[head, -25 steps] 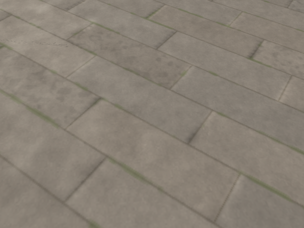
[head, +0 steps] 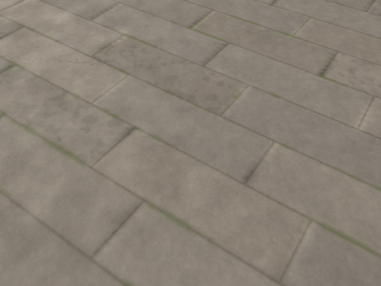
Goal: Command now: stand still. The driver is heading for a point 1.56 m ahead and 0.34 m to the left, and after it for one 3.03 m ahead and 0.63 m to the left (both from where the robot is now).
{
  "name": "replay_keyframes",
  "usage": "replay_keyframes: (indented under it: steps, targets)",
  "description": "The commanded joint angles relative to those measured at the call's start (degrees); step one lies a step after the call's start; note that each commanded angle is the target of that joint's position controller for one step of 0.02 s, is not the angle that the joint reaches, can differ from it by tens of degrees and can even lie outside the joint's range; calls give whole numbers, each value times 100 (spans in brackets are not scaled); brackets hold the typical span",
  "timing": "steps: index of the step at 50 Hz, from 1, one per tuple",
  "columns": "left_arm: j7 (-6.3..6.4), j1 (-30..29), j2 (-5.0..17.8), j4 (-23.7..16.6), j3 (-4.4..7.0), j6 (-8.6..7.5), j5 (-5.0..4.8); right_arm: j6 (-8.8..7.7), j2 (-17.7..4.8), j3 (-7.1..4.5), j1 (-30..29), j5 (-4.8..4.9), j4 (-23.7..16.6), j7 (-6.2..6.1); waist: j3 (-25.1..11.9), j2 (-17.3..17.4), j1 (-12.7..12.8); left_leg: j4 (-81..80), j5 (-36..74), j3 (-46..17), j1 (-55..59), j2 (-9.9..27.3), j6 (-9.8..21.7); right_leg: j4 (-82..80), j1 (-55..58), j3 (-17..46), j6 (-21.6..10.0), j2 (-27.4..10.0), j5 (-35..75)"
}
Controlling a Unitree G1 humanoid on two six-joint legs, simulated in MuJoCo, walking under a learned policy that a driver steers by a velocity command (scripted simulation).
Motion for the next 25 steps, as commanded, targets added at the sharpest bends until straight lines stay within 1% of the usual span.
replay_keyframes:
  steps: [1,9,10,11,12,13,14,15,16,17,18,19,21,22,23,24,25]
  targets:
    - [27,209,506,-13,57,-36,-2,-47,-524,-68,187,0,-48,-23,127,86,1,-447,352,-703,-218,735,112,-251,-92,510,-137,-605,476]
    - [50,292,362,164,13,-41,-6,-55,-397,-32,377,-2,158,-45,165,66,-10,-404,453,-694,-227,711,117,-204,-129,467,-126,-615,507]
    - [52,343,321,189,2,-38,1,-51,-387,-32,437,-10,186,-42,47,89,-23,-478,-75,-706,-186,674,127,-201,-104,424,-137,-557,132]
    - [52,342,340,177,17,-29,15,-31,-483,-75,469,-18,198,-40,100,173,-41,-533,-794,-770,-237,636,176,-48,-223,319,-168,-424,-386]
    - [43,328,375,133,45,-16,35,4,-633,-145,537,-17,201,-36,164,334,-76,-574,-1767,-916,-290,641,308,287,-464,142,-230,-220,-1123]
    - [15,247,375,58,62,-8,83,42,-735,-203,671,-22,211,-25,337,528,-154,-747,-2720,-1271,-344,816,502,682,-913,-10,-279,-52,-1721]
    - [-25,88,312,-52,60,-17,135,67,-790,-252,905,-24,251,-17,562,707,-261,-1059,-3448,-1768,-342,1152,737,1170,-1400,-201,-294,53,-1894]
    - [-67,-14,180,-157,34,-54,194,72,-838,-301,1066,-33,300,-19,757,875,-306,-1325,-3786,-2276,-351,1588,997,1682,-1700,-463,-284,-4,-1702]
    - [-101,-154,164,-265,32,-111,215,45,-781,-321,1138,-52,314,-13,924,818,-336,-1515,-3649,-2582,-441,1885,1179,2116,-1926,-506,-276,-218,-1507]
    - [-129,-267,222,-361,61,-170,196,-1,-762,-340,1162,-90,302,0,942,688,-335,-1595,-3296,-2680,-342,1994,1260,2460,-2178,-441,-270,-338,-1586]
    - [-164,-282,258,-420,84,-230,183,-57,-787,-366,1126,-111,273,13,874,553,-280,-1572,-2911,-2580,-160,1990,1269,2627,-2354,-401,-265,-430,-1612]
    - [-204,-263,261,-468,101,-288,160,-109,-802,-385,1060,-100,239,22,786,489,-209,-1503,-2595,-2357,-76,1910,1214,2524,-2346,-414,-263,-481,-1576]
    - [-249,-294,247,-565,134,-374,102,-188,-777,-407,934,-71,191,38,683,564,-127,-1323,-2007,-1818,-245,1612,1050,1992,-1852,-574,-250,-414,-1399]
    - [-256,-202,219,-573,150,-391,78,-209,-777,-417,861,-57,161,43,623,611,-56,-1211,-1830,-1584,-458,1484,986,1647,-1426,-686,-257,-335,-1237]
    - [-254,74,154,-508,158,-402,54,-216,-786,-429,732,-25,120,51,572,598,105,-1025,-1760,-1336,-832,1345,913,1138,-762,-847,-277,-233,-835]
    - [-237,526,104,-349,178,-408,38,-219,-774,-436,635,4,83,63,525,485,294,-684,-1773,-1114,-1345,1180,840,688,89,-1005,-280,-63,-484]
    - [-198,1034,201,-182,236,-425,47,-250,-664,-408,622,-24,38,77,394,227,460,-126,-1749,-899,-1895,963,731,450,967,-862,-290,-30,-624]
Velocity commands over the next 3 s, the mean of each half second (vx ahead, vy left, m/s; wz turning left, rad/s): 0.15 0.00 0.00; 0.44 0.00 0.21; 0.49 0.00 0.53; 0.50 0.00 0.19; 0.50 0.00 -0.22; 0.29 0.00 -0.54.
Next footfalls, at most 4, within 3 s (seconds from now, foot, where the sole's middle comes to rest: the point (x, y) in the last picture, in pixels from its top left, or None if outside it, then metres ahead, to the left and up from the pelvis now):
0.52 right None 0.12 -0.13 -0.78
0.98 left None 0.45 0.03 -0.78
1.54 right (199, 212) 0.83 -0.01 -0.78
2.06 left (127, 186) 0.95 0.29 -0.78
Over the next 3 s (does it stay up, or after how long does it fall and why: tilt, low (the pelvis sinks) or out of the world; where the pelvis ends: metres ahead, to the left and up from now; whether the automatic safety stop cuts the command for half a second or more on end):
stays up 1.25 0.31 -0.01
